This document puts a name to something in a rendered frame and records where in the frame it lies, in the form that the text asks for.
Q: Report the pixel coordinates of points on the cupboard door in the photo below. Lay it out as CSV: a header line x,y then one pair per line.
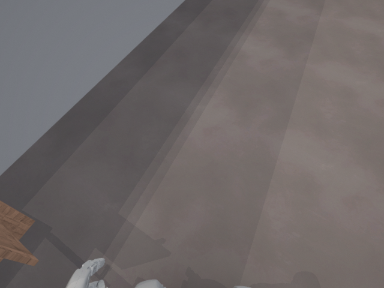
x,y
12,249

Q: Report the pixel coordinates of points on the left robot hand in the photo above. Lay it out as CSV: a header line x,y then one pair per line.
x,y
81,277

